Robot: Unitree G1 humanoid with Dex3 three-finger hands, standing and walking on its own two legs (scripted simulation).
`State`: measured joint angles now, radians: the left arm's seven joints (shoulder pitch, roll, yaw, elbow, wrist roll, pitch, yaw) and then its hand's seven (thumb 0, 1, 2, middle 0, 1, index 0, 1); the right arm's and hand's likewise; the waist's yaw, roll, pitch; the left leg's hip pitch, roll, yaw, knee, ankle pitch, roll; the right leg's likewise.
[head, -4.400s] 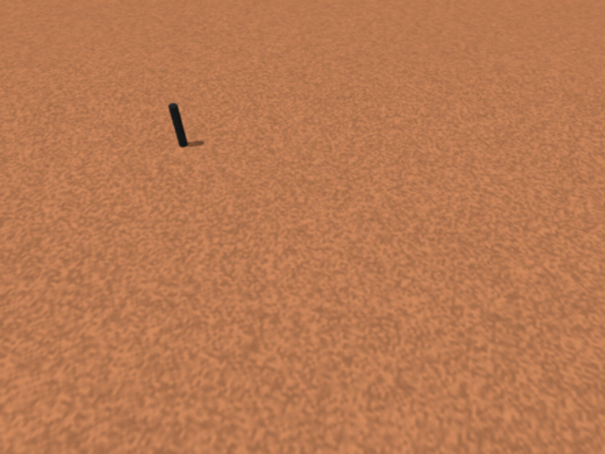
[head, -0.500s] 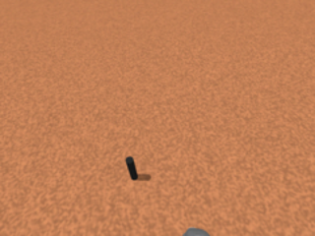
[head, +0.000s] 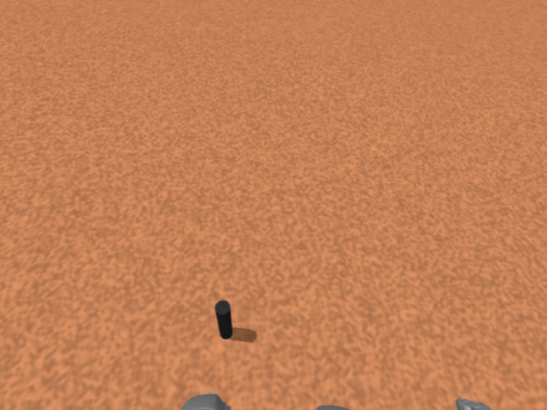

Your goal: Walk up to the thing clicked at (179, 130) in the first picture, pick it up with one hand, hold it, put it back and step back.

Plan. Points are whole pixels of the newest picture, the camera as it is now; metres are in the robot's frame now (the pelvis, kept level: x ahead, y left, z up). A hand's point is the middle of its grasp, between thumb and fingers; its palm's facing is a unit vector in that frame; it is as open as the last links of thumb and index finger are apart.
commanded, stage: walk up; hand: left
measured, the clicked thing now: (224, 321) +0.45 +0.12 -0.63
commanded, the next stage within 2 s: stand in 1.72 s
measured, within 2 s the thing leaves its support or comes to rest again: neither
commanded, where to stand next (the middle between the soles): +0.11 -0.02 m, yaw -1 degrees
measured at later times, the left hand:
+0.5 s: hand out of the picture +0.12 +0.24 -0.13, palm faces -0.06 -0.92 -0.39, open 7.4 cm
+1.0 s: hand out of the picture +0.13 +0.24 -0.13, palm faces -0.04 -0.95 -0.31, open 7.4 cm
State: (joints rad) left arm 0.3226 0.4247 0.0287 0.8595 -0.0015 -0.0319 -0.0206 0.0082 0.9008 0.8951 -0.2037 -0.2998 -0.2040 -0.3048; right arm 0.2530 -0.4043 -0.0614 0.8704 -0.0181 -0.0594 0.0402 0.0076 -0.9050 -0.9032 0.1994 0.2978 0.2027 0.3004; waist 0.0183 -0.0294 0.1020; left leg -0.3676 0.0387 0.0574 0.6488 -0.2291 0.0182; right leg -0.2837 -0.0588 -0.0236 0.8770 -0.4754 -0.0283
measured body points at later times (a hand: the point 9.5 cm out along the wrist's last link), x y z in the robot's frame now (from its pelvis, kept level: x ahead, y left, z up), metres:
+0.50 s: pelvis +0.03 -0.02 +0.00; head +0.06 -0.04 +0.45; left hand +0.12 +0.29 -0.11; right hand +0.12 -0.32 -0.14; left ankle +0.07 +0.12 -0.72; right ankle +0.08 -0.14 -0.72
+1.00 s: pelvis +0.05 +0.00 +0.02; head +0.05 +0.00 +0.47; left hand +0.14 +0.29 -0.11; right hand +0.11 -0.32 -0.10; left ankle +0.07 +0.12 -0.72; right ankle +0.08 -0.14 -0.72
